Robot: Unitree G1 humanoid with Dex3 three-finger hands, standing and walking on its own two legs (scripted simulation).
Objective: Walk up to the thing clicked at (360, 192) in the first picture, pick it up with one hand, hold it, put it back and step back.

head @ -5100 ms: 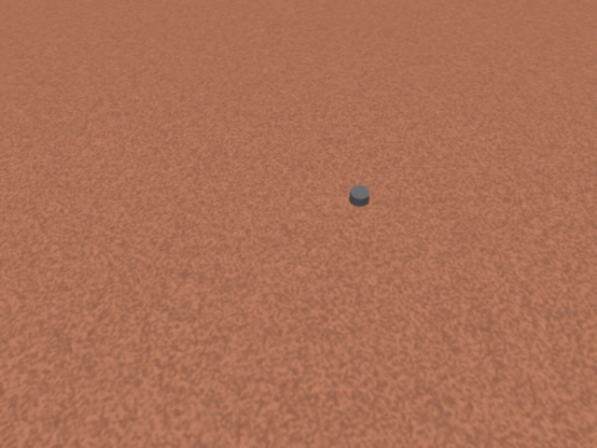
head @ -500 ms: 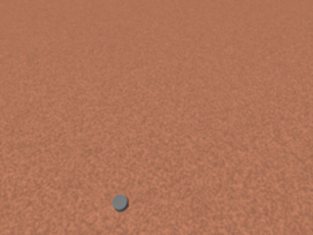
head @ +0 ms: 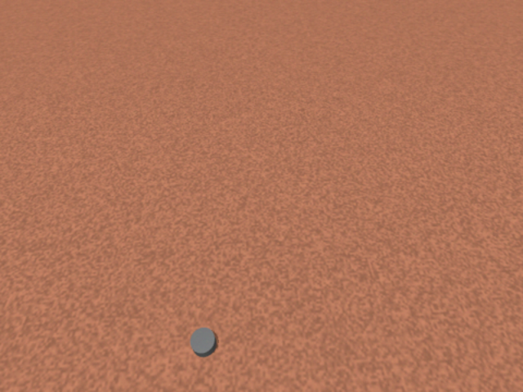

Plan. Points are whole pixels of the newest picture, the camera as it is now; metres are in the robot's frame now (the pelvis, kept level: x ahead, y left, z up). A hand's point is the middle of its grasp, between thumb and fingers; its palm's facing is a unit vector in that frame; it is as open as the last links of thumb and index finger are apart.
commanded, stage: stand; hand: left
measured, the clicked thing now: (203, 342) +0.41 +0.24 -0.76
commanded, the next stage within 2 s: none
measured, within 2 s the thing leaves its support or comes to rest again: neither
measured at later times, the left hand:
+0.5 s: hand out of the picture +0.08 +0.25 -0.16, palm faces -0.02 -0.94 -0.35, open 7.4 cm
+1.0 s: hand out of the picture +0.08 +0.25 -0.16, palm faces -0.02 -0.94 -0.35, open 7.4 cm
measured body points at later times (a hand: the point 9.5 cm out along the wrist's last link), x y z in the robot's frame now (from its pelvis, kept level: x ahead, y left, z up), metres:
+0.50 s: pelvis +0.01 +0.00 +0.00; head +0.02 -0.01 +0.45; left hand +0.08 +0.30 -0.13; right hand +0.09 -0.30 -0.13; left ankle +0.00 +0.13 -0.75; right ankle +0.01 -0.12 -0.75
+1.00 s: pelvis +0.01 -0.01 +0.00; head +0.02 -0.01 +0.45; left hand +0.09 +0.30 -0.13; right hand +0.08 -0.31 -0.13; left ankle +0.00 +0.13 -0.75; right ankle +0.01 -0.12 -0.75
